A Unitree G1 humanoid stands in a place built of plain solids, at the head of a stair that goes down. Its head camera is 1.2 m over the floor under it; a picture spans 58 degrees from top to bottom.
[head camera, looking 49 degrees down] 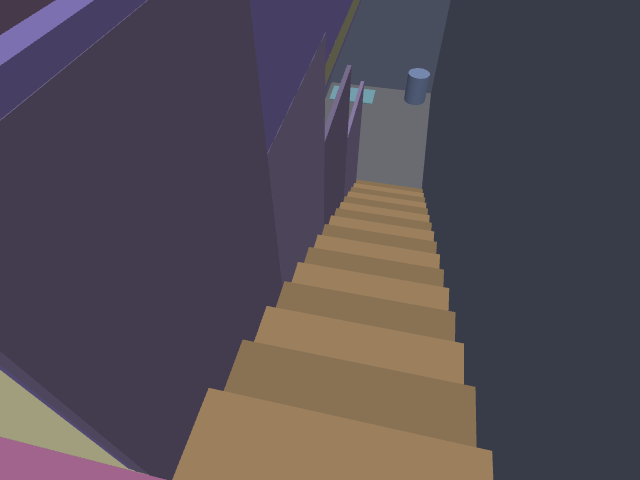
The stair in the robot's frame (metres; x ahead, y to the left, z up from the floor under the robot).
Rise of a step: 0.17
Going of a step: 0.27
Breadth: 0.89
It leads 12 degrees to the right of straight ahead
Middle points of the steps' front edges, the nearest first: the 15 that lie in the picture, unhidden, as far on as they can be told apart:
0.46 -0.07 -0.17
0.72 -0.13 -0.34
0.99 -0.19 -0.51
1.25 -0.25 -0.67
1.51 -0.30 -0.84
1.77 -0.36 -1.01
2.03 -0.42 -1.18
2.29 -0.47 -1.35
2.55 -0.53 -1.52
2.81 -0.59 -1.69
3.07 -0.65 -1.85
3.33 -0.70 -2.02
3.60 -0.76 -2.19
3.86 -0.82 -2.36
4.12 -0.87 -2.53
